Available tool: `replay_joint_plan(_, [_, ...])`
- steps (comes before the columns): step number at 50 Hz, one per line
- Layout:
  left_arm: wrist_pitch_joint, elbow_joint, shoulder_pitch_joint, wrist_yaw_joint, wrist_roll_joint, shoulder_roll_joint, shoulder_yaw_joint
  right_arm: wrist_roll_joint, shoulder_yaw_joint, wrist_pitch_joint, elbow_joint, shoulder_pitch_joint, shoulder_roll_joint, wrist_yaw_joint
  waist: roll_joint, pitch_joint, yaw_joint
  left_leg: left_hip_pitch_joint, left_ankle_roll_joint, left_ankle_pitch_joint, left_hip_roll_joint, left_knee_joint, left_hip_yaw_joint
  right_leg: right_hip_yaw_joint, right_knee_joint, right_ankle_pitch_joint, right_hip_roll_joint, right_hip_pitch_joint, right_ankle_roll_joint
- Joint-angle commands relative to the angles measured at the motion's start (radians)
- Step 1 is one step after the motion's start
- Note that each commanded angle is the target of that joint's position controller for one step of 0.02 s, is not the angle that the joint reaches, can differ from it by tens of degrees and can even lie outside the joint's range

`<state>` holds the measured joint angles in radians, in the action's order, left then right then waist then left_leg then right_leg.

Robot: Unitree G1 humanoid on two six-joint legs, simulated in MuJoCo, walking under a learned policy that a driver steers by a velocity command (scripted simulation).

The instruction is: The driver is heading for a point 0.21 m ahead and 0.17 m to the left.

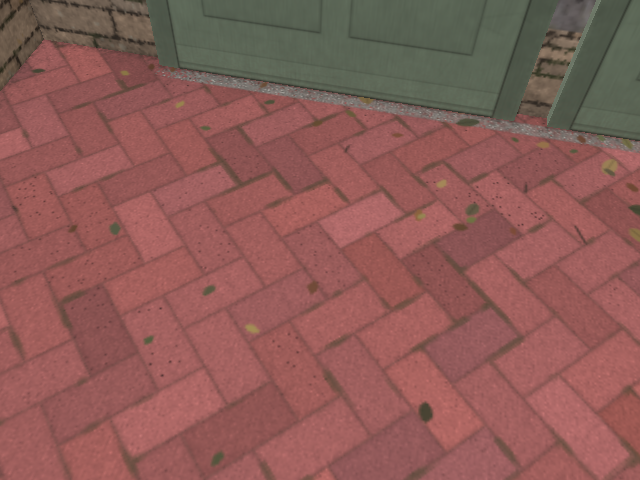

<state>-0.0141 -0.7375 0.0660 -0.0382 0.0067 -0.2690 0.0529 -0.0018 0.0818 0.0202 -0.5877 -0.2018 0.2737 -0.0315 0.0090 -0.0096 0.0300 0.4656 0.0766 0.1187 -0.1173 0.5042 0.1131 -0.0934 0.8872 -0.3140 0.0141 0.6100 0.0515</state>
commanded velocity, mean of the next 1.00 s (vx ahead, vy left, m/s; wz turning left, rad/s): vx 0.19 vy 0.00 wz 0.30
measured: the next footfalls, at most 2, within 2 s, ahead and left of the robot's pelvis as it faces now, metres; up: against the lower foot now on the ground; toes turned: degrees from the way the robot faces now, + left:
right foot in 0.12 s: +0.09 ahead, -0.15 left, +0.00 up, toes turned +8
left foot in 0.52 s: +0.23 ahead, +0.18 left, +0.00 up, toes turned +15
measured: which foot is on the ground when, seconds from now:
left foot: down 0.00-0.12, up 0.14-0.50, down 0.52-1.00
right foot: up 0.00-0.10, down 0.12-0.54, up 0.56-0.82, down 0.84-1.00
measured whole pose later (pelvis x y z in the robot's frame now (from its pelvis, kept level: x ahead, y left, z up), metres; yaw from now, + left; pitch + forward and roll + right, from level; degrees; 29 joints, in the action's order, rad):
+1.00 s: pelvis +0.19 +0.05 +0.00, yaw +16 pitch +0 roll +1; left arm -0.01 -0.80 0.20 -0.03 0.02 -0.21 0.02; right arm 0.02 0.04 0.01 -0.78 -0.18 0.20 -0.01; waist -0.01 0.00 0.00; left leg 0.30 0.01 0.24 -0.03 0.55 0.00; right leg 0.00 0.60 -0.31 0.04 0.28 0.02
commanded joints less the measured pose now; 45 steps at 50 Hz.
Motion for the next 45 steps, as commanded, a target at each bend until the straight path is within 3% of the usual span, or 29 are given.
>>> replay_joint_plan(1, [-0.022, 0.069, 0.006, 0.009, -0.008, -0.092, 0.028, -0.002, 0.047, -0.015, 0.088, 0.032, 0.160, -0.005, -0.165, -0.144, -0.021, -0.107, 0.151, 0.398, 0.242, -0.216, 0.360, 0.017, -0.107, -0.013, -0.026, -0.100, -0.013])
replay_joint_plan(3, [-0.039, 0.071, 0.019, 0.018, -0.013, -0.092, 0.033, -0.007, 0.045, -0.014, 0.081, 0.008, 0.153, -0.001, -0.175, -0.129, -0.022, -0.094, 0.144, 0.461, 0.230, -0.205, 0.382, 0.033, -0.200, -0.049, -0.045, -0.183, -0.032])
replay_joint_plan(5, [-0.052, 0.050, 0.094, 0.027, -0.019, -0.085, 0.042, -0.014, 0.040, -0.008, 0.083, 0.023, 0.136, -0.001, -0.162, -0.097, -0.075, 0.000, 0.111, 0.537, 0.181, -0.169, 0.370, 0.057, -0.380, 0.014, -0.048, -0.363, -0.066])
replay_joint_plan(6, [-0.054, 0.028, 0.177, 0.025, -0.014, -0.113, 0.056, -0.016, 0.033, -0.009, 0.092, 0.041, 0.108, -0.002, -0.124, -0.088, -0.112, 0.130, 0.065, 0.551, 0.134, -0.074, 0.325, 0.001, -0.445, -0.005, 0.032, -0.515, -0.102])
replay_joint_plan(7, [-0.054, 0.013, 0.278, 0.019, 0.010, -0.183, 0.073, -0.026, 0.016, -0.012, 0.104, 0.047, 0.037, -0.001, 0.053, -0.114, -0.128, 0.301, -0.009, 0.534, 0.025, 0.232, 0.135, -0.219, -0.527, -0.189, 0.247, -0.653, -0.174])
replay_joint_plan(8, [-0.058, 0.010, 0.275, 0.029, 0.036, -0.243, 0.089, -0.030, 0.022, -0.031, 0.150, 0.082, 0.073, 0.008, 0.251, -0.028, -0.103, 0.493, -0.020, 0.434, 0.010, 0.407, 0.043, -0.555, -0.667, -0.399, 0.397, -0.608, -0.276])
replay_joint_plan(9, [-0.065, 0.041, 0.204, 0.021, 0.022, -0.200, 0.083, -0.019, 0.037, -0.041, 0.143, 0.089, 0.130, 0.016, 0.206, 0.028, -0.076, 0.524, -0.033, 0.340, 0.079, 0.523, 0.067, -0.541, -0.676, -0.432, 0.403, -0.562, -0.288])
replay_joint_plan(11, [-0.061, 0.062, 0.142, 0.007, -0.004, -0.130, 0.062, -0.010, 0.045, -0.038, 0.087, 0.022, 0.139, 0.025, 0.153, 0.027, -0.044, 0.483, -0.062, 0.224, 0.103, 0.619, 0.029, -0.353, -0.675, -0.298, 0.307, -0.543, -0.216])
replay_joint_plan(15, [-0.070, 0.032, 0.190, 0.006, 0.014, -0.111, 0.050, -0.009, 0.026, -0.039, 0.076, 0.061, 0.075, 0.037, 0.099, 0.060, -0.064, 0.416, -0.089, 0.053, 0.134, 0.687, -0.012, -0.089, -0.704, 0.034, 0.239, -0.468, -0.193])
replay_joint_plan(17, [-0.066, 0.013, 0.207, 0.009, 0.014, -0.113, 0.049, -0.007, 0.013, -0.043, 0.081, 0.095, 0.049, 0.038, 0.093, 0.064, -0.076, 0.349, -0.105, 0.019, 0.137, 0.556, -0.037, 0.008, -0.686, 0.241, 0.217, -0.460, -0.200])
replay_joint_plan(20, [-0.050, -0.008, 0.210, 0.011, -0.007, -0.159, 0.057, -0.005, -0.007, -0.052, 0.094, 0.161, 0.006, 0.053, 0.138, 0.039, -0.096, 0.151, -0.112, -0.001, 0.137, 0.293, -0.118, 0.112, -0.645, 0.404, 0.190, -0.421, -0.187])
replay_joint_plan(22, [-0.044, -0.026, 0.243, 0.017, -0.027, -0.197, 0.068, -0.010, -0.002, -0.052, 0.100, 0.180, 0.025, 0.063, 0.161, 0.020, -0.106, 0.072, -0.101, 0.035, 0.118, 0.193, -0.151, 0.098, -0.604, 0.452, 0.216, -0.451, -0.191])
replay_joint_plan(24, [-0.042, -0.030, 0.230, 0.021, -0.044, -0.208, 0.070, -0.012, 0.011, -0.054, 0.090, 0.139, 0.050, 0.069, 0.167, -0.006, -0.072, -0.023, -0.061, -0.005, 0.098, 0.050, -0.155, 0.081, -0.526, 0.538, 0.235, -0.490, -0.175])
replay_joint_plan(25, [-0.044, -0.032, 0.223, 0.021, -0.049, -0.196, 0.066, -0.007, 0.023, -0.056, 0.061, 0.065, 0.068, 0.066, 0.148, -0.044, -0.034, -0.141, -0.033, -0.089, 0.071, -0.059, -0.167, 0.098, -0.442, 0.622, 0.211, -0.496, -0.154])
replay_joint_plan(26, [-0.052, -0.041, 0.251, 0.024, -0.043, -0.160, 0.054, 0.001, 0.038, -0.056, 0.038, -0.015, 0.109, 0.056, 0.104, -0.097, 0.000, -0.303, -0.003, -0.214, 0.081, -0.105, -0.147, 0.142, -0.305, 0.642, 0.165, -0.451, -0.115])
replay_joint_plan(27, [-0.064, -0.006, 0.260, 0.026, 0.003, -0.092, 0.028, 0.024, 0.051, -0.054, 0.033, -0.133, 0.182, 0.039, -0.050, -0.251, 0.032, -0.603, 0.058, -0.675, 0.289, 0.000, 0.069, 0.183, -0.052, 0.290, 0.112, -0.252, -0.050])
replay_joint_plan(28, [-0.072, -0.006, 0.364, 0.040, 0.018, -0.021, -0.012, 0.035, 0.036, -0.052, 0.032, -0.107, 0.214, 0.034, -0.306, -0.384, -0.023, -0.784, 0.280, -0.893, 0.553, 0.001, 0.371, 0.110, 0.217, -0.374, 0.030, -0.021, 0.012])
replay_joint_plan(29, [-0.061, -0.036, 0.329, 0.040, -0.010, -0.119, 0.016, 0.021, 0.025, -0.044, 0.011, -0.139, 0.142, 0.040, -0.206, -0.419, 0.027, -0.692, 0.281, -0.737, 0.503, -0.046, 0.352, 0.022, 0.295, -0.368, 0.058, -0.035, 0.024])
replay_joint_plan(30, [-0.049, -0.017, 0.257, 0.039, -0.029, -0.138, 0.021, 0.014, 0.010, -0.045, 0.005, -0.081, 0.109, 0.043, -0.176, -0.308, 0.017, -0.625, 0.241, -0.646, 0.446, -0.055, 0.248, 0.036, 0.312, -0.345, 0.080, 0.021, 0.018])
replay_joint_plan(31, [-0.036, -0.019, 0.219, 0.026, -0.023, -0.115, 0.017, 0.008, 0.000, -0.046, 0.004, -0.017, 0.082, 0.042, -0.109, -0.242, -0.004, -0.522, 0.196, -0.542, 0.394, -0.073, 0.192, 0.043, 0.264, -0.292, 0.100, 0.025, 0.016])
replay_joint_plan(33, [-0.002, -0.024, 0.222, 0.006, -0.006, -0.103, 0.018, 0.015, -0.003, -0.042, 0.007, 0.094, 0.082, 0.040, -0.118, -0.152, -0.064, -0.258, 0.154, -0.438, 0.334, -0.141, 0.098, 0.057, 0.151, -0.183, 0.103, -0.126, 0.028])
replay_joint_plan(35, [0.011, -0.038, 0.262, -0.005, -0.003, -0.069, 0.012, 0.027, 0.000, -0.045, -0.003, 0.131, 0.076, 0.035, -0.149, -0.141, -0.089, -0.158, 0.156, -0.376, 0.302, -0.168, 0.044, 0.081, 0.043, -0.125, 0.075, -0.235, 0.032])
replay_joint_plan(38, [0.016, -0.035, 0.230, -0.006, 0.001, -0.056, 0.005, 0.022, -0.007, -0.041, -0.027, 0.130, 0.054, 0.026, -0.157, -0.138, -0.071, -0.133, 0.156, -0.173, 0.305, -0.181, 0.057, 0.081, -0.117, -0.029, 0.062, -0.313, 0.017])
replay_joint_plan(40, [0.017, -0.037, 0.221, 0.001, 0.007, -0.050, 0.003, 0.017, -0.015, -0.034, -0.043, 0.145, 0.040, 0.024, -0.146, -0.112, -0.084, -0.082, 0.124, 0.054, 0.287, -0.176, 0.059, 0.095, -0.257, 0.097, 0.045, -0.405, -0.006])
replay_joint_plan(41, [0.017, -0.036, 0.215, 0.005, 0.019, -0.048, 0.001, 0.015, -0.023, -0.032, -0.057, 0.133, 0.019, 0.026, -0.126, -0.089, -0.088, -0.051, 0.084, 0.187, 0.258, -0.170, 0.051, 0.102, -0.331, 0.148, 0.036, -0.455, -0.022])
replay_joint_plan(42, [0.016, -0.023, 0.200, 0.008, 0.035, -0.066, 0.002, 0.019, -0.030, -0.034, -0.080, 0.094, -0.002, 0.028, -0.087, -0.052, -0.077, -0.018, 0.032, 0.297, 0.223, -0.153, 0.044, 0.056, -0.381, 0.201, 0.069, -0.479, -0.043])
replay_joint_plan(43, [0.015, 0.003, 0.177, 0.006, 0.034, -0.122, 0.009, 0.026, -0.028, -0.033, -0.095, 0.057, 0.003, 0.027, -0.001, -0.006, -0.040, -0.006, -0.015, 0.373, 0.167, -0.096, 0.010, -0.011, -0.432, 0.230, 0.135, -0.445, -0.075])
replay_joint_plan(44, [0.014, -0.002, 0.116, 0.005, 0.019, -0.147, 0.019, 0.020, -0.026, -0.033, -0.099, 0.009, -0.004, 0.025, 0.161, 0.014, 0.015, -0.107, -0.048, 0.278, 0.116, -0.074, -0.062, -0.020, -0.468, 0.005, 0.147, -0.298, -0.110])
replay_joint_plan(45, [0.009, 0.009, 0.087, 0.010, 0.017, -0.093, 0.008, 0.023, -0.020, -0.030, -0.105, 0.049, 0.027, 0.018, 0.156, 0.041, -0.013, -0.182, -0.064, 0.203, 0.111, -0.032, -0.074, -0.016, -0.508, -0.138, 0.116, -0.212, -0.105])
